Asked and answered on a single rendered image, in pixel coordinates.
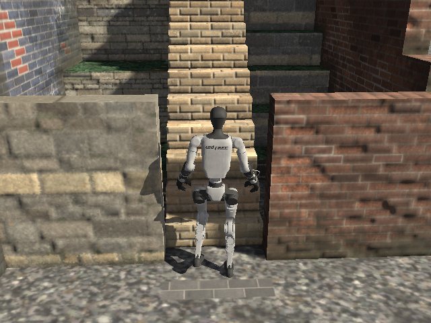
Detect stairs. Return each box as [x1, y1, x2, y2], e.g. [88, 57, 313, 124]
[165, 0, 263, 248]

